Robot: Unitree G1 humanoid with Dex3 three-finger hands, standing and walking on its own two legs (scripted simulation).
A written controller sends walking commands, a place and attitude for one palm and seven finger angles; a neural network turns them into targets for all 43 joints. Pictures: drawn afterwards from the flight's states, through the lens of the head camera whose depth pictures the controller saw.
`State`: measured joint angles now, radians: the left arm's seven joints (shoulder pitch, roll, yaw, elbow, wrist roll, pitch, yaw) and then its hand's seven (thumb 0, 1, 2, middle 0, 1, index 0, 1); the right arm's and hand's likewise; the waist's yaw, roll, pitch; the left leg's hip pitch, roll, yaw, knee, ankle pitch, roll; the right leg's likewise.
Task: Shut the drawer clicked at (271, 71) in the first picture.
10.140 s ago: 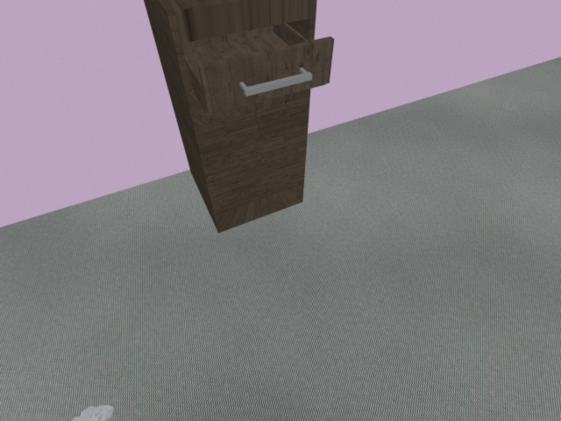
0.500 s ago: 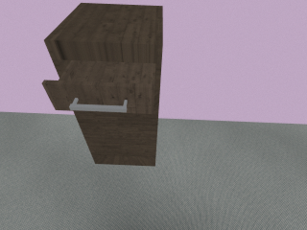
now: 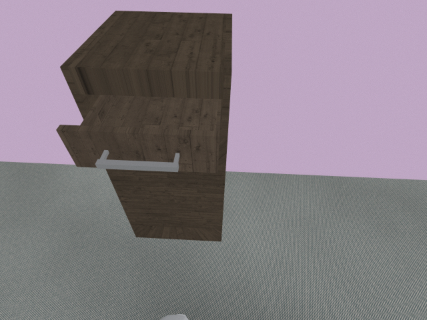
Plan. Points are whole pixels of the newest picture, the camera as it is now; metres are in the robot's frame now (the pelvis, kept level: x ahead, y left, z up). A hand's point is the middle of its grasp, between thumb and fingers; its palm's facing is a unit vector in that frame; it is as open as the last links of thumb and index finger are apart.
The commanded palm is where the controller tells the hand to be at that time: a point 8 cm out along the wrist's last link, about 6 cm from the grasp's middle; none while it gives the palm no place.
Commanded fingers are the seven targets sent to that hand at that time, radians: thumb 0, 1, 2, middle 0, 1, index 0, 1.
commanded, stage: come to a stop and stand still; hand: left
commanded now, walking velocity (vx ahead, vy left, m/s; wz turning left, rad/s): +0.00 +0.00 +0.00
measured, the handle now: (139, 160) +0.46 +0.23 +0.01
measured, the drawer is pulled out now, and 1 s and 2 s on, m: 0.15 0.15 0.15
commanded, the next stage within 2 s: look again from close up in 1.64 s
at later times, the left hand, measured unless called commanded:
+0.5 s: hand out of the picture +0.06 +0.19 -0.16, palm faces +0.02 -0.96 -0.27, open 7.4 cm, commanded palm none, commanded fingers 0.00 0.90 0.90 -0.20 -0.30 -0.20 -0.30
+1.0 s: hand out of the picture +0.01 +0.17 -0.17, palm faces -0.03 -0.98 -0.21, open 7.3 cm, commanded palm none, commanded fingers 0.00 0.90 0.90 -0.20 -0.30 -0.20 -0.30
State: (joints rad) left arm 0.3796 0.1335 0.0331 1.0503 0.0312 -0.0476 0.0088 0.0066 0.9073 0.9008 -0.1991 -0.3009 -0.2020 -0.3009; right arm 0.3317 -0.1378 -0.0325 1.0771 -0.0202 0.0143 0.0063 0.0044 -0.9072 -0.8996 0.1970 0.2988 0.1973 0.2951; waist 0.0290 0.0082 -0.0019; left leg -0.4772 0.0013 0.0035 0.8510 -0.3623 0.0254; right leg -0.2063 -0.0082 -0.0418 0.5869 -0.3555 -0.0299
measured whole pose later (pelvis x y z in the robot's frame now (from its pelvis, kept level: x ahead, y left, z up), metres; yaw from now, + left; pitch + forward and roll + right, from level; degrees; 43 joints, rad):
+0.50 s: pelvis +0.03 +0.00 +0.00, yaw -1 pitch +0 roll +1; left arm 0.25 0.16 0.03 1.01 0.03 0.01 0.03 0.01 0.91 0.90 -0.20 -0.30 -0.20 -0.30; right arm 0.12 -0.15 -0.04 1.00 -0.01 0.04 -0.02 0.00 -0.91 -0.90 0.20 0.30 0.20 0.30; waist 0.02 0.03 0.05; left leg -0.40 0.05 0.06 0.62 -0.31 -0.01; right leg -0.27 -0.01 -0.08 0.62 -0.35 -0.05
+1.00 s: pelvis +0.01 +0.00 +0.01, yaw -2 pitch -3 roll +0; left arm 0.31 0.13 -0.02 1.10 0.01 -0.01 0.05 0.01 0.92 0.90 -0.20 -0.30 -0.20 -0.30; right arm 0.29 -0.16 0.00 1.06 -0.01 0.01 -0.02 0.00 -0.91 -0.90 0.20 0.30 0.20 0.29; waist -0.03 0.03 0.06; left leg -0.22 0.03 0.04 0.52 -0.25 0.00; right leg -0.19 0.03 -0.09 0.48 -0.25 -0.06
